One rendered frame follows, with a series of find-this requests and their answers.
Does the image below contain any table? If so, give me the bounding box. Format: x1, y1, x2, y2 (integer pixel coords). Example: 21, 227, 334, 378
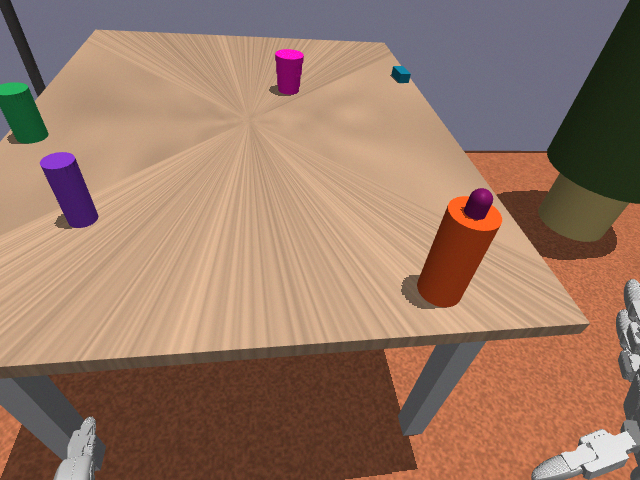
0, 30, 590, 471

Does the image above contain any potted plant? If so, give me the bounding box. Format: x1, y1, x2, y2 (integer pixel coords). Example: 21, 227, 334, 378
538, 0, 640, 242

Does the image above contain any right robot hand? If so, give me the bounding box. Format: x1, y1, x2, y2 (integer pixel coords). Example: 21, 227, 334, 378
531, 279, 640, 480

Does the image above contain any left robot hand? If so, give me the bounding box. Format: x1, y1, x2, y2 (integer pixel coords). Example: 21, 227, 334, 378
53, 417, 96, 480

